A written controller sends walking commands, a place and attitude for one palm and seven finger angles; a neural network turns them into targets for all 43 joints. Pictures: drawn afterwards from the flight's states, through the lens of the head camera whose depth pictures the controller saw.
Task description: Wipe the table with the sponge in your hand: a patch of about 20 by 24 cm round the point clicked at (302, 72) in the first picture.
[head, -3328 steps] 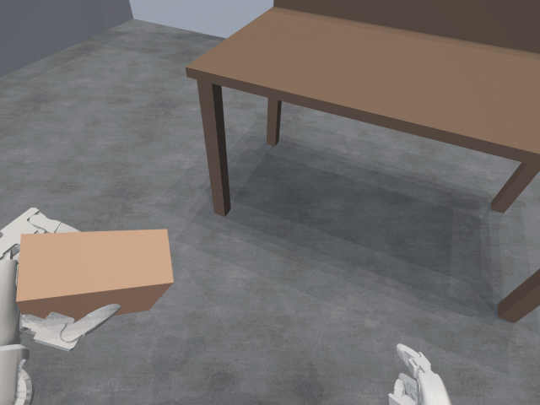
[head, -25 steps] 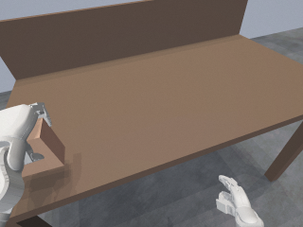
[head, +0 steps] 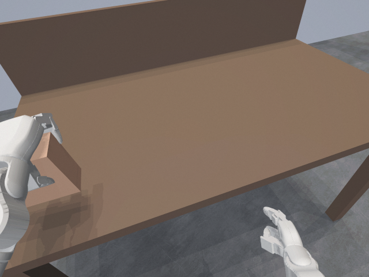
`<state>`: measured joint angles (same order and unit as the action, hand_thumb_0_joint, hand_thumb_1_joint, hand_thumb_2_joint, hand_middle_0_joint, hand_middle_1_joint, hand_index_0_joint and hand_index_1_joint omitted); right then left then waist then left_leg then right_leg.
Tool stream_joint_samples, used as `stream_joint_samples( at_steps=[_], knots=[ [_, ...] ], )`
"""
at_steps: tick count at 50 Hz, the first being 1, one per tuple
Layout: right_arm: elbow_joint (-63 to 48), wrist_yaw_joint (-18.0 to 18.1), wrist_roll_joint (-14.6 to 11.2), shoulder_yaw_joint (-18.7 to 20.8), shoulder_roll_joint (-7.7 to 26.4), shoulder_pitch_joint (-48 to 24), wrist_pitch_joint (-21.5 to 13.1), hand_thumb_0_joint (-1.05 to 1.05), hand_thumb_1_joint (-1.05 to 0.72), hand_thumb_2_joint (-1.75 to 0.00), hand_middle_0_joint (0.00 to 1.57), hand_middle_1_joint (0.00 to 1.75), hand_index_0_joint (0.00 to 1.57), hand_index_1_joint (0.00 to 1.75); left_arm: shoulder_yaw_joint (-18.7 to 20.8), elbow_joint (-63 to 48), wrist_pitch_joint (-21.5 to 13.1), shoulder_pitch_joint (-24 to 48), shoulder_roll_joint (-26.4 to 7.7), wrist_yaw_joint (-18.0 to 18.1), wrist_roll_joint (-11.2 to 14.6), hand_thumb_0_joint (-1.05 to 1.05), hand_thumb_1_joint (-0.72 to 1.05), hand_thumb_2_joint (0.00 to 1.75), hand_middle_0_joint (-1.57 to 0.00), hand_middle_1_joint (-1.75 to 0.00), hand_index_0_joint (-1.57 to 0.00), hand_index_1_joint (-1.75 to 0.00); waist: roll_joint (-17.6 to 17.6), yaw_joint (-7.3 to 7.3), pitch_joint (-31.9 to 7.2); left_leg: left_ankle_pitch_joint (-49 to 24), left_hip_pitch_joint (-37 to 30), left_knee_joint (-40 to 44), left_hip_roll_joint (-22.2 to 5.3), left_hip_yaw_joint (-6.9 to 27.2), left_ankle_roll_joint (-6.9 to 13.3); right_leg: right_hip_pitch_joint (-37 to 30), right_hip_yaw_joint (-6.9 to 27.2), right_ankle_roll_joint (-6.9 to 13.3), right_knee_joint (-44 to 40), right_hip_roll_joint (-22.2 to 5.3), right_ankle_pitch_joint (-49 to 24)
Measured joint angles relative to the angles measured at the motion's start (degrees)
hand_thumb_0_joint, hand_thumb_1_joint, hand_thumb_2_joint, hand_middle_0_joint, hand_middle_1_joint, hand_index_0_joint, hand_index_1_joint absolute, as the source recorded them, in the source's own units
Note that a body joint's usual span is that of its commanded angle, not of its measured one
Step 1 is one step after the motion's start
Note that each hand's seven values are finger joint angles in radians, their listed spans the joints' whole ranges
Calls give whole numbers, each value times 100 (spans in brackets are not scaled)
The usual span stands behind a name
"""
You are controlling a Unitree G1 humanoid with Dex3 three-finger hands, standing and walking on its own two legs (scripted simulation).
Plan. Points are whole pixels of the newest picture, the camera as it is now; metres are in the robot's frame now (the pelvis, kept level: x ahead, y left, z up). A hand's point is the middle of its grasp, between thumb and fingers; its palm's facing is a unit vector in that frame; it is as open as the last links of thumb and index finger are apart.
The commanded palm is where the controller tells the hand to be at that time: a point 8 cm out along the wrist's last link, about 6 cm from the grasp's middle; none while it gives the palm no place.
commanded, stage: bring the sponge back beside the body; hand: left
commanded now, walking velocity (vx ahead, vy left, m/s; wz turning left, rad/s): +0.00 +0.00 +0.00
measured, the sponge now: (39, 178) +0.23 +0.35 +0.12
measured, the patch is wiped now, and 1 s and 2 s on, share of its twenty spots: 0.95 0.95 0.95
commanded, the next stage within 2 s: step back with the hand held close in 1.58 s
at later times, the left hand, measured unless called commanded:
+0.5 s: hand (41, 166) +0.22 +0.32 +0.17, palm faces +0.19 -0.13 -0.97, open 10.1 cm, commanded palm +0.17 +0.31 +0.23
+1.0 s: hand (53, 182) +0.21 +0.29 +0.15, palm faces +0.18 -0.18 -0.97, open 10.1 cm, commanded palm +0.16 +0.29 +0.22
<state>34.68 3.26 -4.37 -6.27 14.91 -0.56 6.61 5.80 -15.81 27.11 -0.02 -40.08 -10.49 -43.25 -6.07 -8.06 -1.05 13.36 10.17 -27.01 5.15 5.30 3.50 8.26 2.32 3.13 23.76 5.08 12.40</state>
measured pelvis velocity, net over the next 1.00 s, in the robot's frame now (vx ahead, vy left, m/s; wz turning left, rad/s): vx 0.00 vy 0.00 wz -0.01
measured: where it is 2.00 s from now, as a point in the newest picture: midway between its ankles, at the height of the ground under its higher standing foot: outside the picture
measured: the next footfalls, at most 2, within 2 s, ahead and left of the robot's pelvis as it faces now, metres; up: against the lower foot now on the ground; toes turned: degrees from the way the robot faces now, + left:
none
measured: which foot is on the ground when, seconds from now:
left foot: down 0.00-1.00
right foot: down 0.00-1.00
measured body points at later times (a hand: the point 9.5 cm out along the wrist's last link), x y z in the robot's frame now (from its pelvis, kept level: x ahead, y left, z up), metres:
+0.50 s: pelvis +0.01 +0.01 +0.00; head -0.02 -0.02 +0.45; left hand +0.21 +0.32 +0.22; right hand +0.27 -0.16 -0.06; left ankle +0.01 +0.08 -0.74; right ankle +0.01 -0.09 -0.74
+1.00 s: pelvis +0.00 +0.00 +0.00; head -0.03 -0.03 +0.45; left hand +0.19 +0.29 +0.20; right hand +0.27 -0.18 -0.06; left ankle +0.01 +0.08 -0.74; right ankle +0.01 -0.09 -0.74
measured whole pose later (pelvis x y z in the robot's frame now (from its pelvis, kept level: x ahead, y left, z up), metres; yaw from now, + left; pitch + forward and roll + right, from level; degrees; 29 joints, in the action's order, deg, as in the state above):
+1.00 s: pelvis +0.00 +0.00 +0.00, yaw -1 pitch -4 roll -1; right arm 33.6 2.5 -3.9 -6.0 14.6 0.4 7.0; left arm 2.7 -27.7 29.6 -13.4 -34.2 -5.2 -42.3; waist -5.7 -8.5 -1.6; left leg 14.0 9.2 -27.3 4.7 4.7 3.4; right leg 7.4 2.9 3.3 24.1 5.5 12.7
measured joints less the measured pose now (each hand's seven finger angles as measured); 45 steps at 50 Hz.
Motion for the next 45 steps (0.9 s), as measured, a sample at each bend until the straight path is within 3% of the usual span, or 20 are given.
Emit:
stream_joint_samples(
  at_steps=[8,15,27,35,45],
  knots=[
    [-64,-22,13,6,61,44,57,1,-91,-90,20,30,20,30,-82,-330,47,-402,81,-55,18,0,-52,104,-74,-137,-76,-134,3,-43,9,40,15,-38,22,8,34,-3,-10,-26,12,-19,41],
    [-40,-18,34,43,24,64,17,1,-91,-90,20,30,20,30,-197,-665,29,-542,208,144,-40,0,-52,104,-74,-136,-76,-133,39,-120,59,56,-66,-27,33,2,53,-88,-1,-36,-8,-30,53],
    [-113,-83,30,0,-38,28,63,1,-91,-90,20,30,21,30,-120,-874,234,-827,332,297,92,0,-52,104,-74,-137,-76,-134,42,-43,-38,50,-79,15,28,-44,68,-91,49,-58,-47,-30,35],
    [-113,-67,52,25,-8,68,48,1,-91,-90,20,30,20,30,-288,-1110,209,-1041,422,386,71,0,-52,104,-74,-136,-76,-134,51,-96,-18,50,-106,10,25,-54,65,-102,56,-46,-14,-26,44],
    [-103,-84,36,26,-42,86,53,1,-91,-90,20,30,20,30,-237,-1160,268,-1196,539,517,75,0,-52,104,-74,-136,-76,-134,30,-59,-49,55,-114,-4,-19,-64,22,-105,64,-11,-5,17,27]
  ],
)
